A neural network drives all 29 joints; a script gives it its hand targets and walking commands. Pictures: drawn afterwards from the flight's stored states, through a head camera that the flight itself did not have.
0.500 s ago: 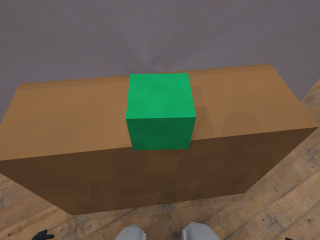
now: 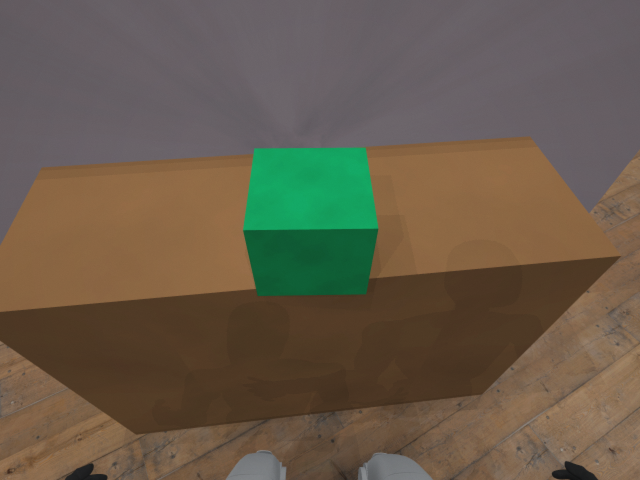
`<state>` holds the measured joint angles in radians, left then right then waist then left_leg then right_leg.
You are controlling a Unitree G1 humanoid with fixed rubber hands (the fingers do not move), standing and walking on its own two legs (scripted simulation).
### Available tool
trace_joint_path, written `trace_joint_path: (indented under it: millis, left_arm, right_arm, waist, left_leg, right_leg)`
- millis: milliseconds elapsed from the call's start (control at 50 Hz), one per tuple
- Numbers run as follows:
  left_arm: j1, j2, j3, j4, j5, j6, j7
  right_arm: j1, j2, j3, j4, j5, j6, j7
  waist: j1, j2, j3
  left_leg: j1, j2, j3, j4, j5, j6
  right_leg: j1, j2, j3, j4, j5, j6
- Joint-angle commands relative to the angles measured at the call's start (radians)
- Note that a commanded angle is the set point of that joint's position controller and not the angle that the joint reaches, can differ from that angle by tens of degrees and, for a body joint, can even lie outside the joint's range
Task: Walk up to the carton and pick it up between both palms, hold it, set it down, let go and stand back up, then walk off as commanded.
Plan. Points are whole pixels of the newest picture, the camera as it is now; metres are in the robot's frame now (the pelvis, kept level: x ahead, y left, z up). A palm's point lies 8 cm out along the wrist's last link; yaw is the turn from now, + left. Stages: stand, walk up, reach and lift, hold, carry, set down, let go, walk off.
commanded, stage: walk up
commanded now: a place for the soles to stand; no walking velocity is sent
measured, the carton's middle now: (311, 222) +0.46 +0.03 +0.04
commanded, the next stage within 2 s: reach and lift in 1.00 s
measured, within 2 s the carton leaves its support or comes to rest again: neither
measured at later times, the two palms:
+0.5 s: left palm out of the picture +0.10 +0.35 -0.08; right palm out of the picture +0.10 -0.29 -0.07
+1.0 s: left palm out of the picture +0.10 +0.35 -0.08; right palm out of the picture +0.10 -0.29 -0.08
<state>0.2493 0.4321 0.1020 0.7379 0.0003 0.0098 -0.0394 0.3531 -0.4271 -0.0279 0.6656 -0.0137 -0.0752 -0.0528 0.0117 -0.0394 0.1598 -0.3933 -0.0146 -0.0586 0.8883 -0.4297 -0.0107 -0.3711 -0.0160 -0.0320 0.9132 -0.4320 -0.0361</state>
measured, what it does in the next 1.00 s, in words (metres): stands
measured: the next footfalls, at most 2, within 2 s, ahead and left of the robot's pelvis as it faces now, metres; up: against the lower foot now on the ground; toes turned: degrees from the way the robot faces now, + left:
none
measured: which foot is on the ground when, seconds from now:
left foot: down 0.00-1.00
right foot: down 0.00-1.00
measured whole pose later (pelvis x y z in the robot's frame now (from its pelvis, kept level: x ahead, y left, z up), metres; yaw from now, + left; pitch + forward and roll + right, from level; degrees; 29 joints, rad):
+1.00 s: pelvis +0.01 +0.02 +0.00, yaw +1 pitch -5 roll +0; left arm 0.23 0.43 0.10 0.75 0.00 0.01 -0.03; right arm 0.32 -0.43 -0.04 0.67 -0.01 -0.07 -0.03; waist 0.01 0.00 0.16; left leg -0.39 -0.02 -0.06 0.89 -0.41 -0.01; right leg -0.38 -0.02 -0.04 0.89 -0.43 -0.02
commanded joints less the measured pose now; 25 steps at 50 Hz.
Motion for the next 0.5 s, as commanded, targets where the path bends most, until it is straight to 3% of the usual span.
trace_joint_path:
  millis: [0,40,60,80,100,120,140,160,180,200,240,260,280,300,340,360,400,440,460,480]
  left_arm:
    - [-0.120,0.273,0.064,-0.048,0.017,-0.039,0.026]
    - [-0.123,0.246,0.051,-0.046,0.017,-0.041,0.026]
    - [-0.120,0.230,0.044,-0.048,0.016,-0.041,0.027]
    - [-0.115,0.216,0.038,-0.050,0.012,-0.038,0.025]
    - [-0.102,0.197,0.030,-0.052,0.007,-0.033,0.023]
    - [-0.108,0.175,0.027,-0.042,-0.001,-0.025,0.022]
    - [-0.104,0.174,0.031,-0.036,-0.002,-0.022,0.025]
    - [-0.094,0.173,0.029,-0.027,0.000,-0.024,0.027]
    - [-0.073,0.181,0.030,-0.021,0.000,-0.031,0.028]
    - [-0.071,0.197,0.038,-0.018,0.007,-0.039,0.031]
    - [-0.081,0.242,0.041,-0.021,0.010,-0.050,0.028]
    - [-0.097,0.250,0.042,-0.024,0.007,-0.049,0.029]
    - [-0.114,0.247,0.039,-0.022,0.007,-0.048,0.029]
    - [-0.133,0.240,0.033,-0.027,0.008,-0.046,0.031]
    - [-0.132,0.202,0.026,-0.034,0.001,-0.038,0.031]
    - [-0.119,0.189,0.028,-0.026,-0.004,-0.033,0.031]
    - [-0.095,0.179,0.024,-0.026,-0.007,-0.028,0.031]
    - [-0.068,0.193,0.031,-0.017,-0.002,-0.037,0.031]
    - [-0.075,0.204,0.032,-0.016,0.005,-0.043,0.032]
    - [-0.075,0.226,0.038,-0.013,0.008,-0.046,0.030]
  right_arm:
    - [0.029,-0.228,-0.092,0.044,-0.001,0.008,0.014]
    - [0.058,-0.220,-0.088,0.051,-0.002,0.000,0.020]
    - [0.040,-0.222,-0.087,0.045,-0.002,-0.007,0.019]
    - [0.037,-0.228,-0.085,0.038,-0.001,-0.014,0.016]
    - [0.025,-0.244,-0.087,0.025,-0.003,-0.019,0.012]
    - [-0.026,-0.264,-0.084,0.007,-0.010,-0.018,0.010]
    - [-0.051,-0.285,-0.087,0.001,-0.010,-0.017,0.010]
    - [-0.080,-0.284,-0.080,-0.001,-0.009,-0.016,0.009]
    - [-0.110,-0.271,-0.070,-0.007,-0.010,-0.015,0.009]
    - [-0.114,-0.247,-0.060,-0.001,-0.004,-0.011,0.010]
    - [-0.081,-0.207,-0.057,0.018,0.004,-0.001,0.013]
    - [-0.044,-0.212,-0.060,0.031,0.006,-0.001,0.014]
    - [-0.032,-0.213,-0.064,0.038,0.009,-0.001,0.014]
    - [-0.021,-0.217,-0.065,0.036,0.008,-0.006,0.013]
    - [-0.038,-0.238,-0.066,0.027,0.000,-0.016,0.012]
    - [-0.055,-0.242,-0.066,0.023,-0.002,-0.018,0.010]
    - [-0.095,-0.267,-0.068,0.006,-0.005,-0.017,0.011]
    - [-0.115,-0.241,-0.058,0.004,-0.003,-0.011,0.011]
    - [-0.123,-0.221,-0.051,0.003,0.002,-0.008,0.011]
    - [-0.111,-0.202,-0.049,0.006,0.006,-0.004,0.012]
  waist:
    - [-0.011,-0.010,-0.035]
    - [-0.023,-0.022,-0.092]
    - [-0.020,0.016,-0.112]
    - [-0.015,0.035,-0.145]
    - [-0.012,0.089,-0.194]
    - [0.001,0.110,-0.176]
    - [0.011,0.134,-0.150]
    - [0.023,0.118,-0.132]
    - [0.034,0.101,-0.136]
    - [0.036,0.071,-0.139]
    - [0.019,0.006,-0.157]
    - [-0.002,0.022,-0.175]
    - [-0.012,0.028,-0.195]
    - [-0.019,0.027,-0.189]
    - [-0.007,0.077,-0.213]
    - [-0.002,0.110,-0.210]
    - [0.015,0.131,-0.197]
    - [0.033,0.129,-0.192]
    - [0.038,0.079,-0.186]
    - [0.028,0.049,-0.209]
  left_leg:
    - [-0.039,0.017,0.009,0.059,-0.011,0.056]
    - [0.022,0.012,0.009,-0.055,0.043,0.070]
    - [0.053,0.019,-0.031,-0.107,0.138,0.078]
    - [0.075,0.054,-0.107,-0.163,0.205,0.088]
    - [0.088,0.094,-0.219,-0.230,0.180,0.113]
    - [0.004,0.149,-0.350,-0.307,0.035,0.165]
    - [-0.068,0.193,-0.434,-0.368,-0.011,0.201]
    - [-0.107,0.204,-0.459,-0.378,0.013,0.206]
    - [-0.130,0.185,-0.405,-0.342,0.078,0.191]
    - [-0.191,0.142,-0.319,-0.289,0.117,0.145]
    - [-0.096,0.021,-0.108,-0.118,0.193,0.080]
    - [-0.029,0.011,-0.070,-0.078,0.233,0.070]
    - [0.025,0.016,-0.059,-0.093,0.243,0.074]
    - [0.056,0.032,-0.083,-0.117,0.287,0.082]
    - [0.049,0.103,-0.221,-0.211,0.314,0.129]
    - [0.023,0.151,-0.299,-0.258,0.308,0.164]
    - [-0.036,0.195,-0.397,-0.310,0.303,0.217]
    - [-0.095,0.164,-0.339,-0.283,0.278,0.174]
    - [-0.140,0.120,-0.265,-0.237,0.278,0.134]
    - [-0.110,0.056,-0.178,-0.158,0.267,0.097]
  right_leg:
    - [-0.122,-0.293,0.431,-0.525,-0.315,-0.153]
    - [-0.085,-0.219,0.320,-0.431,-0.182,-0.117]
    - [-0.085,-0.187,0.281,-0.366,-0.102,-0.106]
    - [-0.078,-0.154,0.238,-0.302,-0.062,-0.081]
    - [-0.074,-0.114,0.201,-0.226,-0.042,-0.053]
    - [-0.057,-0.055,0.130,-0.159,-0.125,-0.019]
    - [0.000,-0.010,0.091,-0.083,-0.116,-0.010]
    - [0.036,0.000,0.094,-0.101,-0.084,-0.012]
    - [0.072,-0.020,0.119,-0.157,-0.038,-0.018]
    - [0.143,-0.067,0.170,-0.237,-0.002,-0.038]
    - [0.075,-0.194,0.320,-0.373,-0.034,-0.121]
    - [0.047,-0.224,0.326,-0.376,0.011,-0.142]
    - [0.025,-0.221,0.305,-0.347,0.057,-0.144]
    - [-0.008,-0.190,0.252,-0.308,0.090,-0.117]
    - [0.005,-0.109,0.147,-0.188,0.167,-0.058]
    - [0.025,-0.068,0.103,-0.124,0.146,-0.036]
    - [0.062,-0.021,0.097,-0.086,0.065,-0.018]
    - [0.126,-0.055,0.137,-0.172,0.073,-0.038]
    - [0.164,-0.095,0.177,-0.242,0.123,-0.061]
    - [0.154,-0.161,0.260,-0.309,0.116,-0.106]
